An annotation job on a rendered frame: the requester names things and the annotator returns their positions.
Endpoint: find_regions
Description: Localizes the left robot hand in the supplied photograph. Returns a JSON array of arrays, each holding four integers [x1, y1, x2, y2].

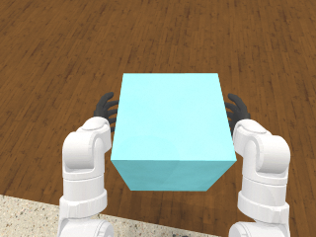
[[93, 92, 119, 133]]

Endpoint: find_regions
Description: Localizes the right robot forearm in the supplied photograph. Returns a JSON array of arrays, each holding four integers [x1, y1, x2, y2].
[[232, 118, 290, 237]]

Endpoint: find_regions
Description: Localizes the carton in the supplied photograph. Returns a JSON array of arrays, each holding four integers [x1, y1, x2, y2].
[[111, 73, 237, 192]]

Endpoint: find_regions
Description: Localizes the left robot upper arm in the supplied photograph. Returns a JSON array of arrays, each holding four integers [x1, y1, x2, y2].
[[59, 219, 115, 237]]

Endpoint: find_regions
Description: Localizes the right robot upper arm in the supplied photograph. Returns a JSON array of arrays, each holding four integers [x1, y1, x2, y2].
[[228, 221, 285, 237]]

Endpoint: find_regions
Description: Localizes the right robot hand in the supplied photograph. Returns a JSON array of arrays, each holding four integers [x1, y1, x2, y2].
[[224, 93, 251, 138]]

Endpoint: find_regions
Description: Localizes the left robot forearm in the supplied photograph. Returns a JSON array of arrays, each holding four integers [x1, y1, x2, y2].
[[56, 117, 112, 237]]

